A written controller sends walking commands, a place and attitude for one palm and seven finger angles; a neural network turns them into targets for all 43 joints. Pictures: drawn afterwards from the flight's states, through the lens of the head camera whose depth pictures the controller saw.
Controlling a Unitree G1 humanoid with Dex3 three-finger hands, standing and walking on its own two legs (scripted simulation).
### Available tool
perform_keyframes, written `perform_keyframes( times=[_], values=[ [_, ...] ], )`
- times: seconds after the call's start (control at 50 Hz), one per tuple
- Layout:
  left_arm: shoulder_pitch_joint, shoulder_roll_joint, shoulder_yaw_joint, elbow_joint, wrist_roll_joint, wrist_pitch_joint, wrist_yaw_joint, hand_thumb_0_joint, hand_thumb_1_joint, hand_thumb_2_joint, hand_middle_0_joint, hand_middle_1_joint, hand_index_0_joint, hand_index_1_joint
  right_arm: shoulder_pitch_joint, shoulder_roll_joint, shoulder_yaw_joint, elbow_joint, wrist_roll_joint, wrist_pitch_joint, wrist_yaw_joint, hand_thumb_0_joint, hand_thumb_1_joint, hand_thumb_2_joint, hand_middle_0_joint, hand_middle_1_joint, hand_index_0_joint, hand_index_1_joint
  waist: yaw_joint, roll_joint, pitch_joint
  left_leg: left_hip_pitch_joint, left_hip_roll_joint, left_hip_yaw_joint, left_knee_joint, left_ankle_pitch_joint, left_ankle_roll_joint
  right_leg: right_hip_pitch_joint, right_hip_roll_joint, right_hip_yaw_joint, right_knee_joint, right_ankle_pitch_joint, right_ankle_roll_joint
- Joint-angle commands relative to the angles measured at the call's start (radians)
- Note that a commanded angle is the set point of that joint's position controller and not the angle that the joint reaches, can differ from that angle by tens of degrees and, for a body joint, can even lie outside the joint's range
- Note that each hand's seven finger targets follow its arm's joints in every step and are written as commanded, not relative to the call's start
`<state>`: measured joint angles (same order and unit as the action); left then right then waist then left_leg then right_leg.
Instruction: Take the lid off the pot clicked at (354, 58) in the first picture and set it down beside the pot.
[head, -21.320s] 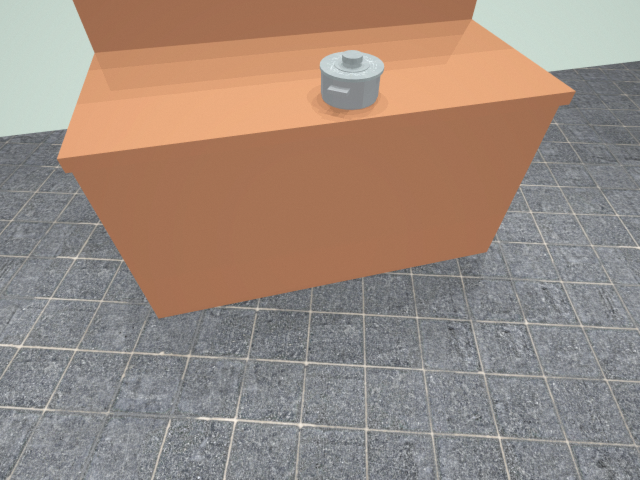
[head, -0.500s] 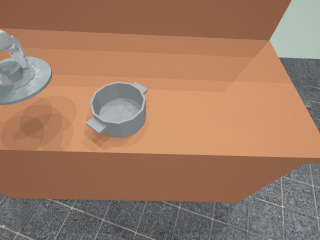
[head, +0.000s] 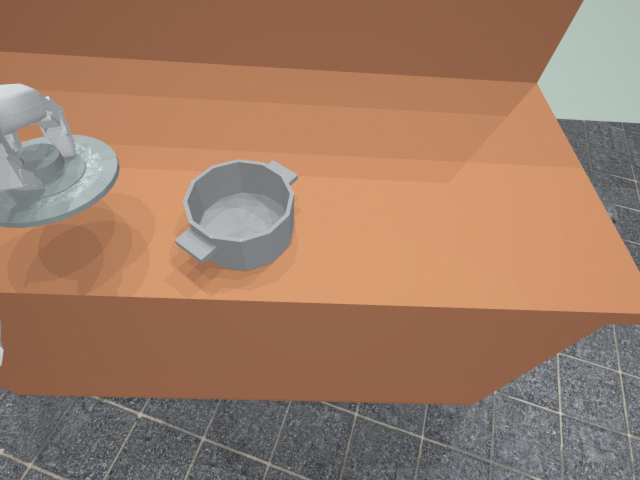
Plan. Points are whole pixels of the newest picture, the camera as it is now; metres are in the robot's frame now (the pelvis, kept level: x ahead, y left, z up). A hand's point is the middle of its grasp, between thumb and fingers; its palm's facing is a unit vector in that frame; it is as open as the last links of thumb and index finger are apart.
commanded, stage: lower the lid onto the table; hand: left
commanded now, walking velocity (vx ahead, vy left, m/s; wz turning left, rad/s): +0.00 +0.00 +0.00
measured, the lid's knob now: (37, 161) +0.47 +0.34 +0.12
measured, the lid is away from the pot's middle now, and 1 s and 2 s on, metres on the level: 0.23 0.23 0.25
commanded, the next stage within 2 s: open the fingers wide in 1.72 s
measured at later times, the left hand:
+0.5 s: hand (39, 176) +0.45 +0.34 +0.11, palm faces -0.44 -0.10 -0.89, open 8.4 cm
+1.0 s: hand (53, 191) +0.45 +0.34 +0.08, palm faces -0.47 -0.09 -0.88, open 8.4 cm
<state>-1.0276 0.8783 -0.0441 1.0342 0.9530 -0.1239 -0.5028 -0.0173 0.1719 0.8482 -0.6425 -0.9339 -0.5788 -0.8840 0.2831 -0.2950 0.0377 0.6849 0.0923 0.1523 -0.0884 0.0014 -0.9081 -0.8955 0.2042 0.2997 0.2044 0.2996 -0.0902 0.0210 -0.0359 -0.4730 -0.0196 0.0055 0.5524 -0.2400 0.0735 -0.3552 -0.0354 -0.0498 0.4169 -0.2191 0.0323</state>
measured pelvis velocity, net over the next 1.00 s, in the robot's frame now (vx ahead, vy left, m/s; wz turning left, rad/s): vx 0.00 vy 0.01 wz -0.03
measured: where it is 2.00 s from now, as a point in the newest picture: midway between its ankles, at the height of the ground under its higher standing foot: outside the picture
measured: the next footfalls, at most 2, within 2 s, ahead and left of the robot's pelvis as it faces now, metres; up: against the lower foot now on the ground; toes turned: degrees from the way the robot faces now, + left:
none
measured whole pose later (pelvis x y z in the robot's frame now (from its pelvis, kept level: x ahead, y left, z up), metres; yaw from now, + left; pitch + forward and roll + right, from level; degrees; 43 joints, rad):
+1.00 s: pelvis +0.00 +0.01 -0.01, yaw -2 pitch +13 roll -4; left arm -0.97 0.87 0.00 1.09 1.00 -0.19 -0.43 -0.02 0.18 0.85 -0.64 -0.93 -0.57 -0.88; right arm 0.33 -0.29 0.03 0.69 0.09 0.15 -0.11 0.00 -0.91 -0.90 0.20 0.30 0.21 0.30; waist -0.12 0.02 -0.06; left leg -0.60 -0.01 0.03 0.67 -0.29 0.09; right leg -0.48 -0.02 -0.02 0.52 -0.26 0.02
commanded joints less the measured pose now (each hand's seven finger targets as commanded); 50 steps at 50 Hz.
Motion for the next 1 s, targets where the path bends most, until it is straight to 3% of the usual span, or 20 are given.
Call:
perform_keyframes(
  times=[0.0,0.02,0.1,0.14,0.2,0.22,0.24,0.28,0.34,0.38,0.46,0.56,0.6,0.66,0.72,0.74,0.78,0.84,0.9,0.98],
  values=[
    [-0.519,0.336,0.099,-0.222,0.0,-0.008,0.064,0.0,0.585,1.037,-0.812,-1.03,-0.774,-0.997,0.056,-0.181,-0.067,-0.076,-0.005,-0.022,-0.015,0.0,-0.9,-0.9,0.2,0.3,0.2,0.3,-0.01,0.165,-0.404,0.412,0.009,-0.058,-0.026,0.377,0.012,-0.048,0.083,-0.034,-0.023,0.165,-0.068],
    [-0.492,0.361,0.124,-0.201,0.002,-0.011,0.066,0.0,0.585,1.037,-0.812,-1.03,-0.774,-0.997,0.058,-0.183,-0.067,-0.076,-0.005,-0.021,-0.014,0.0,-0.9,-0.9,0.2,0.3,0.2,0.3,-0.004,0.161,-0.397,0.394,0.01,-0.059,-0.026,0.359,0.01,-0.044,0.084,-0.036,-0.018,0.155,-0.068],
    [-0.483,0.333,0.1,-0.175,0.001,-0.009,0.064,0.0,0.585,1.037,-0.812,-1.03,-0.774,-0.997,0.062,-0.186,-0.068,-0.076,-0.002,-0.014,-0.012,0.0,-0.9,-0.9,0.2,0.3,0.2,0.3,-0.01,0.143,-0.379,0.376,0.011,-0.057,-0.02,0.358,0.009,-0.062,0.085,-0.035,-0.01,0.154,-0.067],
    [-0.485,0.375,0.134,-0.2,0.004,-0.014,0.07,0.0,0.585,1.037,-0.812,-1.03,-0.774,-0.997,0.063,-0.187,-0.069,-0.083,-0.001,-0.012,-0.014,0.0,-0.9,-0.9,0.2,0.3,0.2,0.3,-0.006,0.146,-0.412,0.383,0.011,-0.058,-0.018,0.363,0.01,-0.046,0.084,-0.033,-0.007,0.159,-0.067],
    [-0.505,0.355,0.129,-0.271,0.005,-0.029,0.075,0.0,0.585,1.037,-0.812,-1.03,-0.774,-0.997,0.073,-0.183,-0.077,-0.086,-0.009,-0.01,-0.013,0.0,-0.9,-0.9,0.2,0.3,0.2,0.3,-0.007,0.189,-0.483,0.468,0.02,-0.075,0.004,0.505,0.003,-0.074,0.09,-0.035,0.003,0.187,-0.065],
    [-0.477,0.33,0.117,-0.238,0.0,-0.028,0.074,0.0,0.585,1.037,-0.812,-1.03,-0.774,-0.997,0.071,-0.18,-0.077,-0.084,-0.009,-0.01,-0.013,0.0,-0.9,-0.9,0.2,0.3,0.2,0.3,-0.012,0.187,-0.454,0.454,0.018,-0.071,0.005,0.474,0.005,-0.093,0.09,-0.035,-0.003,0.17,-0.063],
    [-0.46,0.356,0.143,-0.223,-0.006,-0.029,0.074,0.0,0.585,1.037,-0.812,-1.03,-0.774,-0.997,0.079,-0.184,-0.077,-0.081,-0.008,-0.009,-0.015,0.0,-0.9,-0.9,0.2,0.3,0.2,0.3,-0.008,0.142,-0.449,0.434,0.018,-0.071,0.004,0.453,0.008,-0.079,0.09,-0.036,-0.001,0.169,-0.061],
    [-0.445,0.338,0.126,-0.18,-0.012,-0.027,0.071,0.0,0.585,1.037,-0.812,-1.03,-0.774,-0.997,0.081,-0.187,-0.076,-0.073,-0.008,-0.007,-0.014,0.0,-0.9,-0.9,0.2,0.3,0.2,0.3,-0.014,0.117,-0.42,0.395,0.015,-0.061,0.007,0.41,0.012,-0.085,0.089,-0.034,0.004,0.168,-0.06],
    [-0.5,0.297,0.079,-0.218,-0.002,-0.023,0.074,0.0,0.585,1.037,-0.812,-1.03,-0.774,-0.997,0.086,-0.187,-0.079,-0.068,-0.005,-0.006,-0.013,0.0,-0.9,-0.9,0.2,0.3,0.2,0.3,-0.022,0.165,-0.411,0.418,0.019,-0.067,-0.001,0.388,0.005,-0.129,0.092,-0.038,0.001,0.13,-0.065],
    [-0.498,0.337,0.109,-0.238,0.012,-0.033,0.084,0.0,0.585,1.037,-0.812,-1.03,-0.774,-0.997,0.088,-0.187,-0.078,-0.069,-0.009,-0.005,-0.013,0.0,-0.9,-0.9,0.2,0.3,0.2,0.3,-0.016,0.192,-0.441,0.438,0.021,-0.071,0.014,0.427,0.002,-0.126,0.093,-0.033,0.009,0.138,-0.067],
    [-0.434,0.395,0.174,-0.193,-0.005,-0.048,0.092,0.0,0.585,1.037,-0.812,-1.03,-0.774,-0.997,0.087,-0.189,-0.074,-0.076,-0.006,-0.008,-0.021,0.0,-0.9,-0.9,0.2,0.3,0.2,0.3,-0.006,0.133,-0.453,0.384,0.015,-0.06,0.021,0.421,0.01,-0.076,0.089,-0.028,0.022,0.181,-0.065],
    [-0.465,0.288,0.066,-0.158,0.015,-0.037,0.092,0.0,0.585,1.037,-0.812,-1.03,-0.774,-0.997,0.092,-0.187,-0.073,-0.064,0.0,-0.009,-0.02,0.0,-0.9,-0.9,0.2,0.3,0.2,0.3,-0.027,0.174,-0.367,0.382,0.023,-0.063,0.02,0.383,0.0,-0.179,0.096,-0.038,0.021,0.113,-0.069],
    [-0.483,0.367,0.128,-0.206,0.029,-0.044,0.103,0.0,0.585,1.037,-0.812,-1.03,-0.774,-0.997,0.11,-0.189,-0.075,-0.068,-0.005,-0.006,-0.022,0.0,-0.9,-0.9,0.2,0.3,0.2,0.3,-0.017,0.193,-0.45,0.417,0.023,-0.071,0.036,0.412,-0.001,-0.151,0.097,-0.032,0.035,0.124,-0.069],
    [-0.471,0.341,0.121,-0.225,0.008,-0.059,0.102,0.0,0.585,1.037,-0.812,-1.03,-0.774,-0.997,0.104,-0.186,-0.076,-0.073,-0.007,-0.012,-0.03,0.0,-0.9,-0.9,0.2,0.3,0.2,0.3,-0.022,0.199,-0.481,0.427,0.022,-0.066,0.047,0.456,0.002,-0.147,0.095,-0.026,0.039,0.161,-0.067],
    [-0.461,0.291,0.081,-0.167,-0.004,-0.05,0.096,0.0,0.585,1.037,-0.812,-1.03,-0.774,-0.997,0.119,-0.189,-0.075,-0.055,-0.003,-0.01,-0.031,0.0,-0.9,-0.9,0.2,0.3,0.2,0.3,-0.039,0.164,-0.424,0.395,0.025,-0.062,0.045,0.382,0.003,-0.186,0.097,-0.032,0.039,0.121,-0.061],
    [-0.458,0.313,0.098,-0.161,-0.003,-0.049,0.101,0.0,0.585,1.037,-0.812,-1.03,-0.774,-0.997,0.124,-0.192,-0.076,-0.053,-0.002,-0.013,-0.031,0.0,-0.9,-0.9,0.2,0.3,0.2,0.3,-0.033,0.149,-0.41,0.382,0.026,-0.066,0.043,0.359,0.005,-0.183,0.098,-0.034,0.041,0.113,-0.064],
    [-0.46,0.329,0.107,-0.168,0.013,-0.055,0.11,0.0,0.585,1.037,-0.812,-1.03,-0.774,-0.997,0.129,-0.191,-0.073,-0.056,-0.006,-0.012,-0.033,0.0,-0.9,-0.9,0.2,0.3,0.2,0.3,-0.031,0.184,-0.437,0.395,0.023,-0.069,0.051,0.407,0.0,-0.185,0.102,-0.03,0.051,0.12,-0.067],
    [-0.45,0.327,0.104,-0.147,0.021,-0.056,0.12,0.0,0.585,1.037,-0.812,-1.03,-0.774,-0.997,0.133,-0.191,-0.071,-0.053,-0.002,-0.016,-0.036,0.0,-0.9,-0.9,0.2,0.3,0.2,0.3,-0.03,0.173,-0.411,0.369,0.026,-0.069,0.05,0.352,-0.002,-0.199,0.101,-0.032,0.053,0.093,-0.069],
    [-0.443,0.376,0.15,-0.167,0.027,-0.063,0.13,0.0,0.585,1.037,-0.812,-1.03,-0.774,-0.997,0.14,-0.191,-0.074,-0.059,-0.007,-0.017,-0.038,0.0,-0.9,-0.9,0.2,0.3,0.2,0.3,-0.021,0.183,-0.469,0.386,0.023,-0.068,0.066,0.419,-0.001,-0.171,0.1,-0.025,0.066,0.137,-0.068],
    [-0.421,0.341,0.135,-0.147,0.023,-0.065,0.131,0.0,0.585,1.037,-0.812,-1.03,-0.774,-0.997,0.146,-0.191,-0.078,-0.052,-0.009,-0.015,-0.037,0.0,-0.9,-0.9,0.2,0.3,0.2,0.3,-0.028,0.187,-0.454,0.399,0.03,-0.072,0.076,0.454,-0.007,-0.212,0.101,-0.031,0.069,0.13,-0.066]
  ],
)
